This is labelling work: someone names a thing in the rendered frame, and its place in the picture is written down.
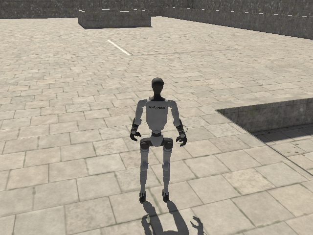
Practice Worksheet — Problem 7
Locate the left robot thigh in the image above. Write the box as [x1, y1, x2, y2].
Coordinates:
[140, 137, 150, 171]

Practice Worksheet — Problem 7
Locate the right robot upper arm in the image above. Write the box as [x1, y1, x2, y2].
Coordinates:
[167, 99, 181, 126]

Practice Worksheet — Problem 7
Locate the robot left forearm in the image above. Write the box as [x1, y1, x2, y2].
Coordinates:
[131, 118, 139, 134]

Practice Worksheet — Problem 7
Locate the robot right forearm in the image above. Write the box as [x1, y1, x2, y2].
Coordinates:
[176, 119, 186, 138]

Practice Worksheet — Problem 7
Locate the robot right hand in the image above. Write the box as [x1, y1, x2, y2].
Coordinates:
[176, 136, 187, 147]

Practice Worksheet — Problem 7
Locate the left robot upper arm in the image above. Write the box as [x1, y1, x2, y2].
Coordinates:
[134, 98, 147, 125]

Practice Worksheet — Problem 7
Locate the right robot foot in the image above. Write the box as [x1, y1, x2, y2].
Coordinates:
[162, 189, 169, 202]

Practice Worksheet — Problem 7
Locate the robot left hand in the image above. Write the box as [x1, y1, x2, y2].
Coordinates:
[130, 132, 141, 141]

